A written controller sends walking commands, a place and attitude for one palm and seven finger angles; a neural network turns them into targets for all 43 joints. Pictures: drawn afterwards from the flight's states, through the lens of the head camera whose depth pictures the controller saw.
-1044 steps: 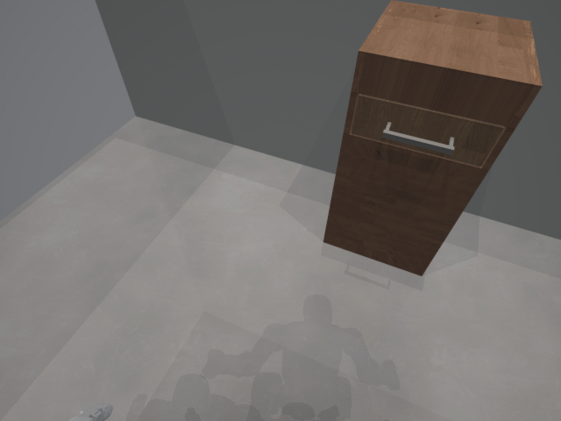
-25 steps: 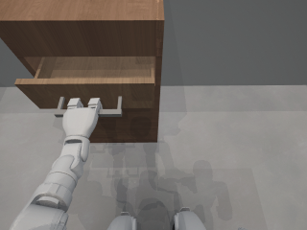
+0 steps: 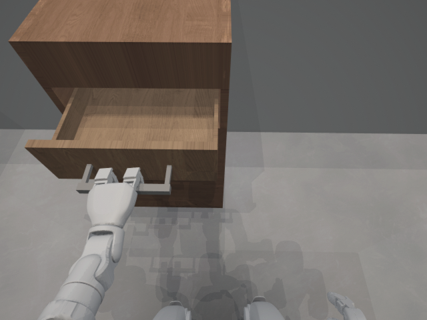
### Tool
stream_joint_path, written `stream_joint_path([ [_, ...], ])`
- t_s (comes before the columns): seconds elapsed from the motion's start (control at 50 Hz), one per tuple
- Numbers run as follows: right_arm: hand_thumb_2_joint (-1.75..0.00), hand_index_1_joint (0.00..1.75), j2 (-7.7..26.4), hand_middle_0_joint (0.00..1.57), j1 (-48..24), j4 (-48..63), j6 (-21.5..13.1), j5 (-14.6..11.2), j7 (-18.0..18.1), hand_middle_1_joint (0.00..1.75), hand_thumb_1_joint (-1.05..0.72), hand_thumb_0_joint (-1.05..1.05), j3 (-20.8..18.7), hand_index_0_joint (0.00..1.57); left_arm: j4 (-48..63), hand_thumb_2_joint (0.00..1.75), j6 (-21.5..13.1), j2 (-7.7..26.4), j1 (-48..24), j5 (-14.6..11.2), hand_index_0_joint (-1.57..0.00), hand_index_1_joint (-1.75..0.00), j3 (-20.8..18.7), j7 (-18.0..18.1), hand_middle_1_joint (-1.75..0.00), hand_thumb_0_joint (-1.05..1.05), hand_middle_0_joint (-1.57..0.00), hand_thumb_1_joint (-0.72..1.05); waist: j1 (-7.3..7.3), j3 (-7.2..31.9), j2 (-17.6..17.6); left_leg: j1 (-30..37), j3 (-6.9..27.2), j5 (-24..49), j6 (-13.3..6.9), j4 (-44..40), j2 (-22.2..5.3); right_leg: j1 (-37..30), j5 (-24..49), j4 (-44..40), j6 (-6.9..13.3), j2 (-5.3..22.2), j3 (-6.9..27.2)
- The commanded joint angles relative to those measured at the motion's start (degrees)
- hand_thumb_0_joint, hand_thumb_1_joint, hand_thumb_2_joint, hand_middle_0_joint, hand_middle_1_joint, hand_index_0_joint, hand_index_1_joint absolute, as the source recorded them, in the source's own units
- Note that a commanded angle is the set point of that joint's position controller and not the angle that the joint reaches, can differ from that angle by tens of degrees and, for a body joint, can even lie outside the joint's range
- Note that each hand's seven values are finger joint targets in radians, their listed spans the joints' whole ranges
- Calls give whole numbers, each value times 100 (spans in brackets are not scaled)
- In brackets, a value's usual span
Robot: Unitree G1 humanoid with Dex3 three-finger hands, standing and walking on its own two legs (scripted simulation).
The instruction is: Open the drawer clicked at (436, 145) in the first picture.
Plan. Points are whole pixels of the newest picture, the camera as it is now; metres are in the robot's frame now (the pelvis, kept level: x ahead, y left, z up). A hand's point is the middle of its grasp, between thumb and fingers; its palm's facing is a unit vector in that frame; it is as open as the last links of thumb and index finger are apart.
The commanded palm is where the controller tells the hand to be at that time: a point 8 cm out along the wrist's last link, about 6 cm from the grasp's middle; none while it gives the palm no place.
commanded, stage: pull the drawer open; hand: left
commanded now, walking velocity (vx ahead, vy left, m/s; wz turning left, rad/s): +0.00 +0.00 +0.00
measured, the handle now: (126, 179) +0.40 +0.20 -0.03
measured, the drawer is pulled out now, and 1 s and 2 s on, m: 0.17 0.29 0.30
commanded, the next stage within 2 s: open the thumb to release the handle in 1.46 s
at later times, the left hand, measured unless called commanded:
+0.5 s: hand (117, 239) +0.28 +0.20 -0.05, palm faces -0.02 -0.04 -1.00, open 5.3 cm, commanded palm +0.24 +0.20 -0.01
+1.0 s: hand (111, 270) +0.22 +0.20 -0.05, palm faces -0.01 -0.06 -1.00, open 5.3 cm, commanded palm +0.18 +0.21 -0.01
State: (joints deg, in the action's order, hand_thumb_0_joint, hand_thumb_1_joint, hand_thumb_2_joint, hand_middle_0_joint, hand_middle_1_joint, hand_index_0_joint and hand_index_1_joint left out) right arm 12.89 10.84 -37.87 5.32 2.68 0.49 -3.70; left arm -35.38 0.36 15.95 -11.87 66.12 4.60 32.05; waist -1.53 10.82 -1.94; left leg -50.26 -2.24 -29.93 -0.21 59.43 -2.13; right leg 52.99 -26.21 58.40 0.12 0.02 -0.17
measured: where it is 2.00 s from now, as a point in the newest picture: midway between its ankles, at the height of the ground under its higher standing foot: outside the picture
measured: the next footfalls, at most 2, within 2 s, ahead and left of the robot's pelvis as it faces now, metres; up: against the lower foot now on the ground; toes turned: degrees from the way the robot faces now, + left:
none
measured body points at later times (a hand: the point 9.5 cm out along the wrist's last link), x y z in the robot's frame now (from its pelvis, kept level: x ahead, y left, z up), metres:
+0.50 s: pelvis +0.00 -0.01 +0.00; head +0.07 -0.02 +0.44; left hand +0.27 +0.20 +0.00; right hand +0.15 -0.25 -0.13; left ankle -0.02 +0.12 -0.67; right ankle +0.01 -0.12 -0.67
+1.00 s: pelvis +0.00 -0.01 -0.01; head +0.07 -0.03 +0.43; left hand +0.21 +0.20 +0.00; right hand +0.19 -0.24 -0.13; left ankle -0.02 +0.12 -0.67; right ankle +0.01 -0.12 -0.67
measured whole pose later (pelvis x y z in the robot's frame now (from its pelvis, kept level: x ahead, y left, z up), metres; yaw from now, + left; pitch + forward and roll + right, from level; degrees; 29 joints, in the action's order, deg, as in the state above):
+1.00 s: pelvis +0.00 -0.01 -0.01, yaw +1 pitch +18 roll +1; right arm 12.4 6.1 -35.2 2.9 3.9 0.1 -2.2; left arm -12.1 0.4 15.1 16.1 66.8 6.2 35.5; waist 1.4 10.5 -1.5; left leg -49.2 -1.7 -31.9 0.9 62.9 -2.1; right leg 52.5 -29.1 63.3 1.2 0.1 -0.5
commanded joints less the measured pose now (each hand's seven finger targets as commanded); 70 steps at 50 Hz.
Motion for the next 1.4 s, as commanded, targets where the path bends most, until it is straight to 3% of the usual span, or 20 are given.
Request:
stream_joint_path([
  [0.0, -90, 30, 765, 20, 79, 593, -230, -9, 78, 30, -90, 0, -230, 20, 976, 90, 91, 886, -252, -90, -40, -135, -463, 305, -135, 0, -40, 90, 161, 1862, 232, 1070, 58, 2361, -107, -560, 324, -1497, 2375, -557, 265, -220, -144],
  [0.1, -90, 30, 757, 20, -8, 646, -289, 1, 70, 30, -90, 0, -218, 20, 1344, 90, 154, 855, 40, -82, -40, -135, -439, 369, -135, 0, -40, 90, 195, 1896, 157, 1164, 77, 2405, -96, -547, 326, -1488, 2384, -523, 280, -223, -154],
  [0.16, -90, 30, 732, 20, -83, 650, -334, 8, 75, 30, -90, 0, -199, 20, 1401, 90, 182, 668, 78, -59, -40, -135, -228, 398, -135, 0, -40, 90, 133, 1673, 244, 1101, 59, 2125, -99, -567, 321, -1365, 2132, -582, 253, -210, -172],
  [0.22, -90, 30, 731, 20, -149, 681, -346, 15, 93, 30, -90, 0, -187, 20, 1551, 90, 195, 819, 419, -56, -40, -135, -385, 404, -135, 0, -40, 90, 241, 1769, 192, 1166, 52, 2188, -98, -565, 337, -1456, 2200, -564, 267, -207, -135],
  [0.24, -90, 30, 715, 20, -168, 696, -353, 9, 92, 30, -90, 0, -187, 20, 1534, 90, 215, 678, 484, -59, -40, -135, -266, 391, -135, 0, -40, 90, 189, 1672, 246, 1150, 59, 2140, -97, -567, 332, -1414, 2177, -588, 264, -210, -140],
  [0.3, -90, 30, 712, 20, -237, 747, -387, 11, 77, 30, -90, 0, -179, 20, 1823, 90, 208, 647, 731, -82, -40, -135, -261, 387, -135, 0, -40, 90, 245, 1766, 120, 1257, 86, 2295, -87, -564, 326, -1425, 2227, -541, 289, -219, -157],
  [0.38, -90, 30, 692, 20, -306, 761, -422, 24, 77, 30, -90, 0, -157, 20, 1912, 90, 189, 520, 738, -52, -40, -135, -96, 395, -135, 0, -40, 90, 174, 1518, 260, 1141, 78, 1958, -100, -563, 329, -1303, 1974, -590, 265, -202, -151],
  [0.4, -90, 30, 702, 20, -348, 789, -425, 21, 86, 30, -90, 0, -156, 20, 1950, 90, 195, 657, 931, -60, -40, -135, -264, 401, -135, 0, -40, 90, 253, 1605, 296, 1102, 76, 1951, -98, -556, 347, -1397, 1964, -578, 277, -209, -126],
  [0.48, -90, 30, 664, 20, -400, 802, -462, 34, 102, 30, -90, 0, -146, 20, 2057, 90, 176, 635, 1212, -38, -40, -135, -252, 410, -135, 0, -40, 90, 261, 1567, 381, 1049, 44, 1895, -102, -500, 370, -1436, 2063, -572, 258, -191, -69],
  [0.5, -90, 30, 672, 20, -443, 837, -467, 35, 97, 30, -90, 0, -132, 20, 2134, 90, 177, 683, 1424, -61, -40, -135, -321, 409, -135, 0, -40, 90, 326, 1626, 257, 1062, 45, 1981, -94, -503, 379, -1504, 2170, -554, 274, -191, -55],
  [0.58, -90, 30, 645, 20, -508, 891, -462, 37, 57, 30, -90, 0, -120, 20, 2359, 90, 177, 532, 1719, -54, -40, -135, -158, 421, -135, 0, -40, 90, 286, 1433, 282, 1079, 60, 1918, -86, -487, 368, -1360, 2045, -548, 270, -194, -78],
  [0.66, -90, 30, 624, 20, -594, 963, -477, 66, 24, 30, -90, 0, -106, 20, 2664, 90, 162, 449, 2092, -46, -40, -135, -87, 471, -135, 0, -40, 90, 325, 1511, 200, 1146, 66, 1983, -81, -439, 358, -1322, 2065, -480, 276, -194, -86],
  [0.8, -90, 30, 626, 20, -728, 1016, -490, 84, 36, 30, -90, 0, -75, 20, 2931, 90, 124, 685, 2681, -76, -40, -135, -394, 537, -135, 0, -40, 90, 382, 1438, 348, 965, 72, 1862, -77, -342, 392, -1395, 2176, -421, 277, -178, 6],
  [0.96, -90, 30, 587, 20, -846, 1077, -504, 108, 21, 30, -90, 0, -32, 20, 3173, 90, 80, 617, 3140, -47, -40, -135, -343, 601, -135, 0, -40, 90, 404, 1323, 274, 926, 73, 1792, -72, -255, 399, -1220, 2065, -348, 266, -174, 13],
  [1.02, -90, 30, 571, 20, -873, 1130, -516, 105, 19, 30, -90, 0, -23, 20, 3304, 90, 29, 723, 3517, -76, -40, -135, -500, 603, -135, 0, -40, 90, 504, 1463, 288, 926, 77, 1887, -57, -227, 411, -1322, 2214, -268, 271, -175, 54],
  [1.14, -90, 30, 547, 20, -956, 1249, -516, 122, -45, 30, -90, 0, 6, 20, 3547, 90, -89, 690, 4164, -117, -40, -135, -494, 573, -135, 0, -40, 90, 544, 1310, 306, 814, 77, 1831, -61, -151, 407, -1234, 2173, -209, 281, -171, 83],
  [1.22, -90, 30, 541, 20, -944, 1352, -519, 128, -98, 30, -90, 0, 31, 20, 3657, 90, -209, 763, 4769, -153, -40, -135, -642, 544, -135, 0, -40, 90, 668, 1362, 281, 750, 78, 2001, -44, -107, 418, -1288, 2360, -81, 300, -179, 135],
  [1.38, -90, 30, 553, 20, -895, 1469, -484, 170, -208, 30, -90, 0, -1, 20, 4028, 90, -297, 733, 5016, -167, -40, -135, -655, 535, -135, 0, -40, 90, 627, 1416, 192, 748, 121, 2171, -41, 51, 372, -1020, 2328, 96, 314, -201, 104],
])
